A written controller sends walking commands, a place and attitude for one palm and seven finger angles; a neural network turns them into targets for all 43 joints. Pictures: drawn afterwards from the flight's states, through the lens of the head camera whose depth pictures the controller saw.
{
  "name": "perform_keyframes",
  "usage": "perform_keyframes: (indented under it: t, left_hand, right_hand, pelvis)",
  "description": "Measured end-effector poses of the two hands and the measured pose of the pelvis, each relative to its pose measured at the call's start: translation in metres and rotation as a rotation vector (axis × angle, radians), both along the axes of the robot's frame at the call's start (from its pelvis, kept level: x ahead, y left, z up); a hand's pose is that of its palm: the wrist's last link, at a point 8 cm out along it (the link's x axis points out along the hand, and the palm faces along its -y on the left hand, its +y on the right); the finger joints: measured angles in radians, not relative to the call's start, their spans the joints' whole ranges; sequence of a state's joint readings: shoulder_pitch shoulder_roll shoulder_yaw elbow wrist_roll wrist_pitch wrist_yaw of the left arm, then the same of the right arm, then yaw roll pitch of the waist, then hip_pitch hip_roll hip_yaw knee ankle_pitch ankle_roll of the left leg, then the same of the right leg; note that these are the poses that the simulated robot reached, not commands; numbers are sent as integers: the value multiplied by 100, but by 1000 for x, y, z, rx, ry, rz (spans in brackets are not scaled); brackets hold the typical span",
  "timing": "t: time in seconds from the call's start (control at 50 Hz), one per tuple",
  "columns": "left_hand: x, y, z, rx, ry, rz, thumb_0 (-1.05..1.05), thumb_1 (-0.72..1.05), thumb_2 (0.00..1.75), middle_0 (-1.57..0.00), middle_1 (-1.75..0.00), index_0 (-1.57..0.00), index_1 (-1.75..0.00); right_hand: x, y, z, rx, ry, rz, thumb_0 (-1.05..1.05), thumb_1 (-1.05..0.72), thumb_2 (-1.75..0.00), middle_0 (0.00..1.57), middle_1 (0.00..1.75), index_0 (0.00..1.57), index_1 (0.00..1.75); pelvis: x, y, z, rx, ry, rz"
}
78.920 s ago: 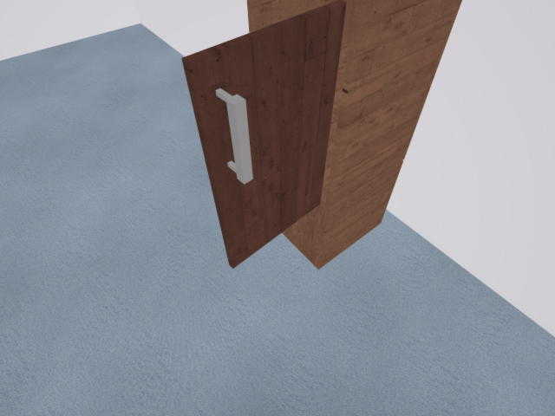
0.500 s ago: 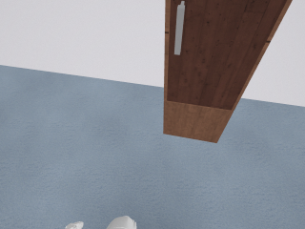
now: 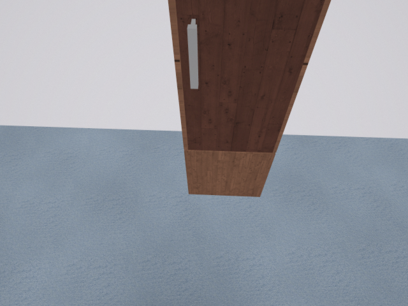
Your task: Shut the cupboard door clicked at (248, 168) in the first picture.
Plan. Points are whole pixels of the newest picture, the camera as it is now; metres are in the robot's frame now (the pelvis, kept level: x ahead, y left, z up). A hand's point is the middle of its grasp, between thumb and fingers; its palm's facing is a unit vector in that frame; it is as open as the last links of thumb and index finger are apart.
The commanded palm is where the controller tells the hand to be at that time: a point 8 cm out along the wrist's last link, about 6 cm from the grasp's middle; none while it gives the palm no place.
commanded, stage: take the last steps up to it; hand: left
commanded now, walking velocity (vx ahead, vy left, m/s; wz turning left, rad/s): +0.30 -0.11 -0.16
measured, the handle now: (194, 55) +0.71 +0.06 +0.11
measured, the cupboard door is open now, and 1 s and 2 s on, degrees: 0 0 0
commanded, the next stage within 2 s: come to a stop and stand still in 0.56 s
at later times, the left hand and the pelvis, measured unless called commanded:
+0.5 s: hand (138, 298) +0.17 +0.17 -0.18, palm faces -0.04 -0.99 -0.14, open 7.4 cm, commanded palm none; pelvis +0.14 -0.01 +0.00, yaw -4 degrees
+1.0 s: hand (171, 225) +0.33 +0.11 -0.15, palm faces +0.00 -0.97 -0.25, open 7.3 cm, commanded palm none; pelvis +0.24 -0.07 +0.01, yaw -3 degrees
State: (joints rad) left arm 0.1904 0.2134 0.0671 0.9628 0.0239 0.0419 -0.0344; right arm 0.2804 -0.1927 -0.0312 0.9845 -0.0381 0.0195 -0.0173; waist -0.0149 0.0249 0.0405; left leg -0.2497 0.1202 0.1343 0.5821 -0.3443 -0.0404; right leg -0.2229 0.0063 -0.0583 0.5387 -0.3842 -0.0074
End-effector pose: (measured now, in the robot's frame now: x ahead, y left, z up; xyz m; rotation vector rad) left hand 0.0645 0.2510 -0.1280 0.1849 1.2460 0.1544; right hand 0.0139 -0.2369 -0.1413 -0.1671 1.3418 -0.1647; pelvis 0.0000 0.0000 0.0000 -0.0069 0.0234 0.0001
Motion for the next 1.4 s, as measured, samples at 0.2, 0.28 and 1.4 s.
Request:
perform_keyframes:
  t: [0.2, 0.28, 1.4]
  left_hand:
    - [-8, -31, 1, -19, 103, 17, 0, 90, 90, -20, -30, -20, -30]
    - [-7, -37, -11, -53, 180, 29, 0, 90, 90, -20, -30, -20, -30]
    - [170, -17, -12, -13, 147, 46, 0, 91, 90, -20, -30, -20, -30]
  right_hand:
    - [52, -36, 16, -34, -24, -28, 0, -91, -90, 20, 30, 20, 30]
    - [100, -33, 20, -47, -82, -7, 0, -91, -90, 20, 30, 20, 30]
    - [274, 0, 24, -17, -102, 38, 0, -91, -90, 20, 30, 20, 30]
  pelvis:
    - [47, -16, 11, 6, -6, -21]
    - [74, -15, 7, -6, -9, -24]
    - [224, -12, 11, -3, -33, -45]
